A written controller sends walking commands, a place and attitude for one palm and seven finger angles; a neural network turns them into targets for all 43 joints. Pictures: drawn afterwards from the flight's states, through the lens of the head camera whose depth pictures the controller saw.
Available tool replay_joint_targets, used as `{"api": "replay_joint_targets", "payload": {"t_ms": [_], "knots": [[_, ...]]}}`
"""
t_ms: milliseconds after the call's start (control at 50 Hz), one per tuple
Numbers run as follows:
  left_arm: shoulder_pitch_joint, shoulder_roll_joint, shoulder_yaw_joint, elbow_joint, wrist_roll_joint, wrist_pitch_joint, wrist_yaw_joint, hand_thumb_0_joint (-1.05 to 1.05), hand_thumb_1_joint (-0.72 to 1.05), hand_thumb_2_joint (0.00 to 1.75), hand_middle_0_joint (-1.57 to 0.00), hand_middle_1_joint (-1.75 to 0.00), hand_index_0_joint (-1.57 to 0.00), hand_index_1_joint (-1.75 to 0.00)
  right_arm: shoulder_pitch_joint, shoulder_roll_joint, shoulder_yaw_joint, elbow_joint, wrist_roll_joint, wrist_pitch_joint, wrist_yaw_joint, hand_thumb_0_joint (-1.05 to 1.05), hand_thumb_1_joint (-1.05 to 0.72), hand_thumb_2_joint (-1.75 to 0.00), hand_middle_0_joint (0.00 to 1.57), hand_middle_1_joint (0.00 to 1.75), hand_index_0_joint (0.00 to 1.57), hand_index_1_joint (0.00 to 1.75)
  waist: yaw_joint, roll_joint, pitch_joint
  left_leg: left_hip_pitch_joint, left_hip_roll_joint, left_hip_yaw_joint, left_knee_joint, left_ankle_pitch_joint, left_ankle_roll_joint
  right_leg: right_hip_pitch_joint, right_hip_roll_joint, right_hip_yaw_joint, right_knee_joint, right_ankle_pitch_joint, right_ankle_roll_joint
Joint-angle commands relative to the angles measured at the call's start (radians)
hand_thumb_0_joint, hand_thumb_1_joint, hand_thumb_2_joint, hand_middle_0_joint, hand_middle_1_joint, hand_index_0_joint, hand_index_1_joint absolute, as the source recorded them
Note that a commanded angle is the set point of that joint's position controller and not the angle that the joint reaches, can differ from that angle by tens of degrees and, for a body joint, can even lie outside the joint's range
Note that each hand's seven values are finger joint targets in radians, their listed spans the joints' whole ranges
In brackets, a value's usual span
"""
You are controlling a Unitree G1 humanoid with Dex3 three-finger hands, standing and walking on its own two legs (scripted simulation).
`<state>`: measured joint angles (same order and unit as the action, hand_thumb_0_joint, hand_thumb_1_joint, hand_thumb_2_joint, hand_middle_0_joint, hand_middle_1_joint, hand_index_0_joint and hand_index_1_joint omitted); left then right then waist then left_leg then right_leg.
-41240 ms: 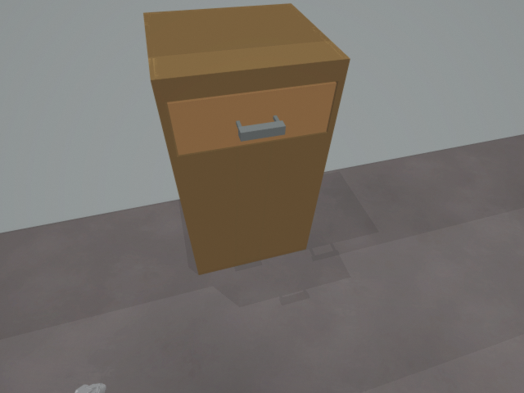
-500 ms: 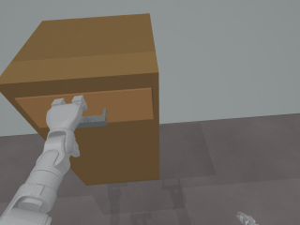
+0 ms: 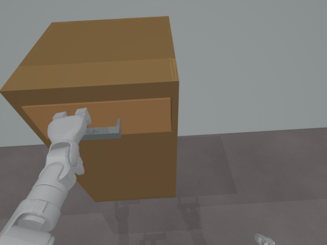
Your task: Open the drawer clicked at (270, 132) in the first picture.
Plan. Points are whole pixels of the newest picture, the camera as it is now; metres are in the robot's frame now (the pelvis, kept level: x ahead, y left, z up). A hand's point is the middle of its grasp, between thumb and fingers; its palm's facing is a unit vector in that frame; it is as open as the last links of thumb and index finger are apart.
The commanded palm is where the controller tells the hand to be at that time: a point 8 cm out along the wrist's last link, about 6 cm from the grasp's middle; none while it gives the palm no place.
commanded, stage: re-aim the fingers above the handle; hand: left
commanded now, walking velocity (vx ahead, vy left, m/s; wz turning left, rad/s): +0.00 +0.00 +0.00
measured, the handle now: (101, 127) +0.45 +0.24 -0.01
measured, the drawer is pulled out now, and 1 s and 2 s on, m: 0.00 0.00 0.00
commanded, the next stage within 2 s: lower the fingers behind the handle in 0.82 s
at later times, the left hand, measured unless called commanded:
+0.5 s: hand (77, 147) +0.35 +0.27 +0.03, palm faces -0.19 -0.07 -0.98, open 13.8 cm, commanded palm +0.36 +0.24 +0.11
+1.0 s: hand (80, 142) +0.37 +0.27 +0.03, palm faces -0.20 -0.06 -0.98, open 13.8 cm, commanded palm +0.35 +0.25 +0.10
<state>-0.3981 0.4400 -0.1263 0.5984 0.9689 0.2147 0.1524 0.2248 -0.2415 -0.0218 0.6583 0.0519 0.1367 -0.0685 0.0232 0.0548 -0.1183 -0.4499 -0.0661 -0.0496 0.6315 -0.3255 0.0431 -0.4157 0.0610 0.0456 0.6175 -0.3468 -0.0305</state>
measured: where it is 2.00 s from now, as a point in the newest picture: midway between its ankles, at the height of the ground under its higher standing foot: outside the picture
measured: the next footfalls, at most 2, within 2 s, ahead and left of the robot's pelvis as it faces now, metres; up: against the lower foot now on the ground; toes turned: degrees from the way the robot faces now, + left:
none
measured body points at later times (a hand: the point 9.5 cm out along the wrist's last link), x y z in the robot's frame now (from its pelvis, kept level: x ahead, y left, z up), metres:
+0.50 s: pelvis -0.01 -0.01 +0.00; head +0.02 -0.03 +0.45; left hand +0.36 +0.27 +0.08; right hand +0.12 -0.26 -0.13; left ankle -0.01 +0.09 -0.72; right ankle -0.03 -0.10 -0.72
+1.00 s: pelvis +0.00 -0.01 +0.00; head +0.03 -0.03 +0.45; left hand +0.38 +0.27 +0.08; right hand +0.11 -0.26 -0.13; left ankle -0.01 +0.09 -0.72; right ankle -0.03 -0.10 -0.72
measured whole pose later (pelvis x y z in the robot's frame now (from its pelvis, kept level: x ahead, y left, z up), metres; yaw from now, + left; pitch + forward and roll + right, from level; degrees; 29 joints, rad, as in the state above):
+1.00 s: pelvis +0.00 -0.01 +0.00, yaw -2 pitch +9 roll +0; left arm -0.45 0.47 -0.06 0.75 0.97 0.16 0.08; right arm 0.23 -0.23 0.01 0.65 0.05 0.16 -0.09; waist -0.01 0.05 -0.12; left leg -0.45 -0.04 -0.03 0.60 -0.31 0.03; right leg -0.43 0.08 0.07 0.60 -0.33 -0.04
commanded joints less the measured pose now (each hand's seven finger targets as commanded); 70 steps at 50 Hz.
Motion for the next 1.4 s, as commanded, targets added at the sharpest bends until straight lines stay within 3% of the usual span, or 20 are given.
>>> {"api": "replay_joint_targets", "payload": {"t_ms": [0,100,140,220,280,340,440,480,560,620,700,760,840,880,940,1000,1060,1220,1300,1380], "knots": [[-0.530,0.062,-0.055,-0.345,0.008,-0.155,-0.009,0.00,-0.50,0.30,-0.30,-1.20,-0.30,-1.20,-0.052,-0.132,-0.053,-0.120,-0.019,-0.065,-0.022,0.00,-0.90,-0.90,0.20,0.30,0.20,0.30,-0.088,0.012,-0.258,0.261,0.025,0.001,-0.009,0.359,0.003,-0.030,-0.014,-0.034,-0.055,0.277,-0.015],[-0.464,0.151,0.089,-0.382,0.051,-0.250,0.116,0.00,-0.50,0.30,-0.30,-1.20,-0.30,-1.20,-0.025,-0.110,-0.065,-0.097,-0.034,-0.076,-0.008,0.00,-0.90,-0.90,0.20,0.30,0.20,0.30,-0.013,0.080,-0.368,0.292,0.036,-0.014,0.023,0.511,-0.042,-0.040,-0.001,-0.046,0.006,0.307,-0.032],[-0.415,0.279,0.240,-0.267,0.059,-0.206,0.182,0.00,-0.50,0.30,-0.30,-1.20,-0.30,-1.20,-0.025,-0.122,-0.061,-0.079,-0.034,-0.066,0.000,0.00,-0.90,-0.90,0.20,0.30,0.20,0.30,0.034,0.013,-0.346,0.175,0.026,0.006,0.002,0.449,-0.046,0.038,0.004,-0.048,0.015,0.327,-0.039],[-0.319,0.258,0.213,-0.096,0.054,-0.042,0.245,0.00,-0.50,0.30,-0.30,-1.20,-0.30,-1.20,-0.106,-0.107,-0.027,-0.098,-0.018,-0.044,0.006,0.00,-0.90,-0.90,0.20,0.30,0.20,0.30,0.073,-0.076,-0.259,0.034,0.011,0.060,-0.052,0.300,-0.035,0.136,-0.009,-0.014,-0.025,0.311,-0.025],[-0.303,0.279,0.184,-0.029,0.055,0.057,0.193,0.00,-0.50,0.30,-0.30,-1.20,-0.30,-1.20,-0.121,-0.126,-0.021,-0.106,-0.009,-0.021,-0.002,0.00,-0.90,-0.90,0.20,0.30,0.20,0.30,0.057,-0.111,-0.286,0.023,0.009,0.074,-0.076,0.266,-0.026,0.209,-0.019,0.010,-0.060,0.329,-0.011],[-0.324,0.217,0.093,-0.013,0.025,0.078,0.063,0.00,-0.50,0.30,-0.30,-1.20,-0.30,-1.20,-0.100,-0.157,-0.029,-0.126,0.003,-0.011,-0.020,0.00,-0.90,-0.90,0.20,0.30,0.20,0.30,-0.014,-0.162,-0.265,0.046,0.011,0.075,-0.076,0.250,-0.003,0.212,-0.025,0.002,-0.091,0.362,0.006],[-0.555,0.032,-0.095,-0.310,-0.045,-0.150,-0.076,0.00,-0.50,0.30,-0.30,-1.20,-0.30,-1.20,-0.062,-0.138,-0.042,-0.132,-0.012,-0.065,-0.046,0.00,-0.90,-0.90,0.20,0.30,0.20,0.30,-0.116,-0.008,-0.241,0.203,0.008,0.030,-0.019,0.272,0.022,0.040,-0.029,-0.015,-0.084,0.298,0.002],[-0.604,0.073,-0.060,-0.363,-0.024,-0.243,-0.045,0.00,-0.50,0.30,-0.30,-1.20,-0.30,-1.20,-0.022,-0.127,-0.049,-0.100,-0.026,-0.090,-0.047,0.00,-0.90,-0.90,0.20,0.30,0.20,0.30,-0.112,0.050,-0.257,0.251,0.011,0.010,0.003,0.288,0.019,-0.039,-0.020,-0.017,-0.064,0.261,-0.008],[-0.616,0.224,0.125,-0.349,0.050,-0.352,0.112,0.00,-0.50,0.30,-0.30,-1.20,-0.30,-1.20,0.014,-0.113,-0.061,-0.070,-0.035,-0.097,-0.035,0.00,-0.90,-0.90,0.20,0.30,0.20,0.30,-0.044,0.072,-0.352,0.210,0.020,-0.004,0.034,0.338,-0.014,-0.063,-0.009,-0.030,0.009,0.258,-0.026],[-0.501,0.339,0.297,-0.177,0.068,-0.262,0.249,0.00,-0.50,0.30,-0.30,-1.20,-0.30,-1.20,-0.014,-0.108,-0.054,-0.060,-0.031,-0.085,-0.014,0.00,-0.90,-0.90,0.20,0.30,0.20,0.30,0.030,0.023,-0.336,0.067,0.007,0.026,0.028,0.317,-0.027,0.012,-0.004,-0.032,0.035,0.285,-0.033],[-0.376,0.286,0.212,0.010,0.054,-0.047,0.291,0.00,-0.50,0.30,-0.30,-1.20,-0.30,-1.20,-0.083,-0.112,-0.029,-0.082,-0.020,-0.049,0.003,0.00,-0.90,-0.90,0.20,0.30,0.20,0.30,0.066,-0.038,-0.293,-0.009,0.007,0.073,-0.024,0.282,-0.040,0.109,-0.010,-0.009,-0.001,0.311,-0.023],[-0.340,0.294,0.164,0.143,0.043,0.101,0.191,0.00,-0.50,0.30,-0.30,-1.20,-0.30,-1.20,-0.091,-0.140,-0.018,-0.086,-0.006,-0.009,-0.001,0.00,-0.90,-0.90,0.20,0.30,0.20,0.30,0.043,-0.137,-0.311,-0.034,0.012,0.084,-0.060,0.258,-0.030,0.211,-0.021,0.011,-0.044,0.349,-0.003],[-0.326,0.344,0.188,0.101,-0.014,0.116,0.048,0.00,-0.50,0.30,-0.30,-1.20,-0.30,-1.20,-0.114,-0.156,-0.010,-0.117,0.011,0.020,-0.029,0.00,-0.90,-0.90,0.20,0.30,0.20,0.30,0.024,-0.232,-0.257,-0.017,0.011,0.087,-0.092,0.242,-0.008,0.276,-0.033,0.012,-0.093,0.390,0.020],[-0.283,0.306,0.168,0.081,-0.009,0.049,-0.013,0.00,-0.50,0.30,-0.30,-1.20,-0.30,-1.20,-0.086,-0.157,-0.010,-0.131,0.006,0.008,-0.041,0.00,-0.90,-0.90,0.20,0.30,0.20,0.30,0.003,-0.240,-0.209,-0.008,0.010,0.081,-0.089,0.230,0.004,0.247,-0.036,0.005,-0.097,0.406,0.024],[-0.361,0.252,0.120,-0.072,0.029,-0.119,-0.066,0.00,-0.50,0.30,-0.30,-1.20,-0.30,-1.20,-0.056,-0.158,-0.032,-0.140,-0.013,-0.014,-0.046,0.00,-0.90,-0.90,0.20,0.30,0.20,0.30,-0.033,-0.120,-0.231,0.047,0.008,0.071,-0.048,0.275,0.014,0.187,-0.038,0.010,-0.080,0.448,0.012],[-0.389,0.213,0.111,-0.260,0.038,-0.291,-0.025,0.00,-0.50,0.30,-0.30,-1.20,-0.30,-1.20,-0.022,-0.126,-0.055,-0.140,-0.026,-0.047,-0.039,0.00,-0.90,-0.90,0.20,0.30,0.20,0.30,-0.034,0.063,-0.294,0.157,0.011,0.053,0.003,0.344,0.016,0.072,-0.018,0.010,-0.045,0.397,-0.010],[-0.464,0.204,0.133,-0.366,0.043,-0.391,0.076,0.00,-0.50,0.30,-0.30,-1.20,-0.30,-1.20,0.017,-0.116,-0.081,-0.108,-0.036,-0.078,-0.029,0.00,-0.90,-0.90,0.20,0.30,0.20,0.30,-0.058,0.124,-0.315,0.211,0.027,0.024,0.055,0.390,0.002,-0.070,-0.005,-0.012,-0.002,0.318,-0.019],[-0.450,0.189,0.160,-0.113,0.087,-0.183,0.293,0.00,-0.50,0.30,-0.30,-1.20,-0.30,-1.20,0.011,-0.139,-0.087,-0.058,-0.027,-0.075,0.020,0.00,-0.90,-0.90,0.20,0.30,0.20,0.30,-0.033,-0.020,-0.344,0.067,0.023,0.027,0.065,0.300,-0.023,-0.099,0.005,-0.048,0.053,0.252,-0.025],[-0.462,0.199,0.134,-0.034,0.094,-0.061,0.283,0.00,-0.50,0.30,-0.30,-1.20,-0.30,-1.20,-0.007,-0.143,-0.070,-0.073,-0.022,-0.054,0.016,0.00,-0.90,-0.90,0.20,0.30,0.20,0.30,-0.028,-0.022,-0.389,0.060,0.019,0.042,0.051,0.301,-0.014,-0.020,0.004,-0.038,0.038,0.289,-0.020],[-0.435,0.212,0.126,0.027,0.063,-0.036,0.204,0.00,-0.50,0.30,-0.30,-1.20,-0.30,-1.20,-0.006,-0.147,-0.057,-0.091,-0.019,-0.041,-0.004,0.00,-0.90,-0.90,0.20,0.30,0.20,0.30,-0.039,-0.072,-0.364,0.032,0.017,0.048,0.041,0.284,0.000,0.042,-0.004,-0.021,0.012,0.330,-0.009]]}}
